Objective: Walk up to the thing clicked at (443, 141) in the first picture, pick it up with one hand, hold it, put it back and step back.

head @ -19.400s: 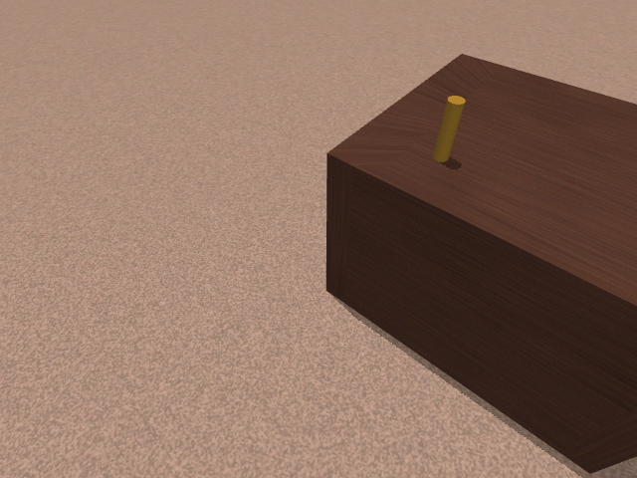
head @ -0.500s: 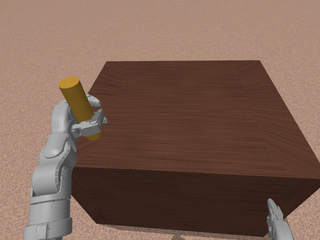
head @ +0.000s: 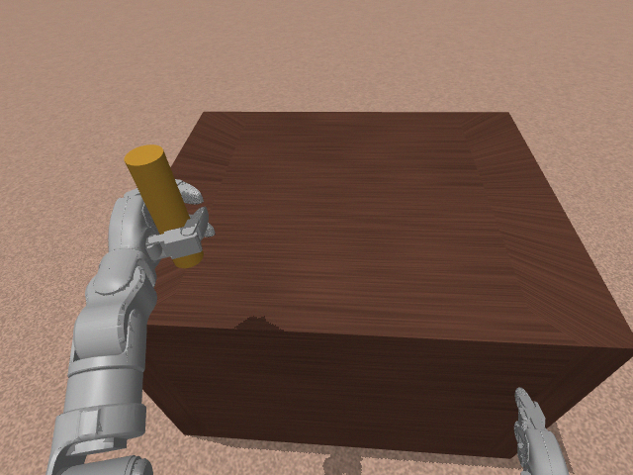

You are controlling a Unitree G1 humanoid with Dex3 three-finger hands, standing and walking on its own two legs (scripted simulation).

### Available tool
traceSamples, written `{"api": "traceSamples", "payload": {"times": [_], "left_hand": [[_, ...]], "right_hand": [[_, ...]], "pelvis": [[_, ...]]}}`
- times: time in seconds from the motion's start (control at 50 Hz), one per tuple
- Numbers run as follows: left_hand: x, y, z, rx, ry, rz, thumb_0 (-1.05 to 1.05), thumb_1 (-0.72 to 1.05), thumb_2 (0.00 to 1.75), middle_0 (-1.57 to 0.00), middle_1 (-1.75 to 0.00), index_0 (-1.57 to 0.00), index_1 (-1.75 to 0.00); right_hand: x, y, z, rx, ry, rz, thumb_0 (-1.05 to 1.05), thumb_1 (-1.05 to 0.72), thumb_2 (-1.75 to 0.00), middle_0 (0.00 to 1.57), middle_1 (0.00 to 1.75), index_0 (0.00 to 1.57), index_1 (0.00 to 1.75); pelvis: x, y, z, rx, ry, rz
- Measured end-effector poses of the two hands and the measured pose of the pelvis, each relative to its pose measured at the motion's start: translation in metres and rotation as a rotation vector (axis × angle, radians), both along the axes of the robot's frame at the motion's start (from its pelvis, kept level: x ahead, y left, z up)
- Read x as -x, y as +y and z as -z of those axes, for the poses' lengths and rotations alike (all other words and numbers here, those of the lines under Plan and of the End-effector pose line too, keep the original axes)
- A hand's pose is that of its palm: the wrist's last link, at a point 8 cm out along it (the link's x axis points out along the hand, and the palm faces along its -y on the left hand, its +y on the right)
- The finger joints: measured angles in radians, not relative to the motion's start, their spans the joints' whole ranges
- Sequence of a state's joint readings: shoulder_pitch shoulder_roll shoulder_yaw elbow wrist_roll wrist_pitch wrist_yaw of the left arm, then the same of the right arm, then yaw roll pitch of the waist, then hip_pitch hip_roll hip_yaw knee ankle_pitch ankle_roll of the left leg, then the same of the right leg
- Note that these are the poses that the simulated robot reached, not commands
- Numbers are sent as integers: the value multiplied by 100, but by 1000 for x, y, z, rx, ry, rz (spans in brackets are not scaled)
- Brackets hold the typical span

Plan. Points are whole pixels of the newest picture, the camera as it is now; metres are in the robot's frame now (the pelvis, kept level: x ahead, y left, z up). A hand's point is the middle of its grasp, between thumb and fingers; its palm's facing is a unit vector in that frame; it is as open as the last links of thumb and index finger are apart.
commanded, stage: crouch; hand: left
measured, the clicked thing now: (169, 212) +0.37 +0.20 +0.18
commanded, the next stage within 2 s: lower in 1.12 s
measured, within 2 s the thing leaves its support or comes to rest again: neither
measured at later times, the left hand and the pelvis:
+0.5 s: hand (210, 212) +0.46 +0.19 +0.09, palm faces +0.14 -0.99 +0.02, open 4.9 cm; pelvis -0.02 +0.01 -0.02, yaw -2 degrees
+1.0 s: hand (214, 210) +0.51 +0.20 +0.05, palm faces +0.15 -0.99 +0.02, open 4.9 cm; pelvis +0.00 +0.02 -0.04, yaw -3 degrees
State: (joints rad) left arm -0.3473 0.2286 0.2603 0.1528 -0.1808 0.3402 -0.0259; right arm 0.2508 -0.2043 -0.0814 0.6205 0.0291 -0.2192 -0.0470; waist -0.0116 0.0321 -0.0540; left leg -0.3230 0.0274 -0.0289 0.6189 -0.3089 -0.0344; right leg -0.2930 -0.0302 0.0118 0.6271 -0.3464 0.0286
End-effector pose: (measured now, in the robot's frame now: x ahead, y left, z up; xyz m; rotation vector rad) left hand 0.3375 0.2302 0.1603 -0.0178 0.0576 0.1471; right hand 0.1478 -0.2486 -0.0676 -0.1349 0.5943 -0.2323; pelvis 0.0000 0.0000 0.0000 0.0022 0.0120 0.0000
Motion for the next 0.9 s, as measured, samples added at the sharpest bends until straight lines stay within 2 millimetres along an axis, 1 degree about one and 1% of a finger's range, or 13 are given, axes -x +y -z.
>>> {"api": "traceSamples", "payload": {"times": [0.14,0.22,0.36,0.46,0.62,0.78,0.9], "left_hand": [[-25,1,28,12,44,8,-3,18,118,-102,-118,-106,-119],[-41,4,38,19,20,10,-3,18,118,-102,-118,-106,-119],[-70,9,52,8,7,4,-3,18,118,-102,-118,-105,-119],[-89,10,63,5,11,1,-3,18,118,-102,-118,-106,-119],[-112,10,82,16,2,6,-3,18,118,-102,-118,-106,-119],[-128,18,102,3,7,-5,-3,18,118,-102,-118,-106,-119],[-138,21,106,-3,-1,5,-3,18,118,-102,-118,-106,-119]], "right_hand": [[-1,-7,-8,35,-34,16,-1,58,-4,6,5,6,5],[8,-11,-11,60,-31,25,-1,58,-4,6,5,6,5],[26,-13,-3,77,21,42,-1,58,-4,6,5,6,5],[32,-13,-2,94,33,54,-1,57,-4,6,5,6,5],[33,-14,-3,128,54,57,-1,57,-4,6,5,6,5],[27,-7,-2,141,71,38,-1,56,-4,6,5,6,5],[19,0,-2,135,75,17,-1,56,-4,6,5,6,5]], "pelvis": [[6,2,3,2,29,4],[9,3,6,4,54,9],[14,7,14,12,106,22],[16,9,20,14,147,30],[14,11,29,19,210,36],[10,14,36,28,260,40],[3,16,39,35,286,39]]}}
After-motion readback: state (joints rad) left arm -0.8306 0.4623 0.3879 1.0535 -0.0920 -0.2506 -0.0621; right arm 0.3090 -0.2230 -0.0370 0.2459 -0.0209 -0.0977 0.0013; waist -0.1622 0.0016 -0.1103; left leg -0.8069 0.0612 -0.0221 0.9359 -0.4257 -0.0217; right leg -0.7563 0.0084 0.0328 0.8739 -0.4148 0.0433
